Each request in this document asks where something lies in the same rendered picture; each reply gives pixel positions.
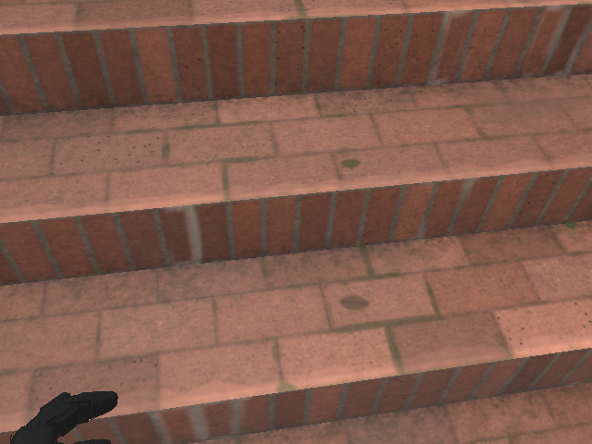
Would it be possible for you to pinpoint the robot left hand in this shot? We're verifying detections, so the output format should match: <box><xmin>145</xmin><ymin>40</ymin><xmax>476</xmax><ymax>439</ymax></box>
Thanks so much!
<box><xmin>10</xmin><ymin>391</ymin><xmax>118</xmax><ymax>444</ymax></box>

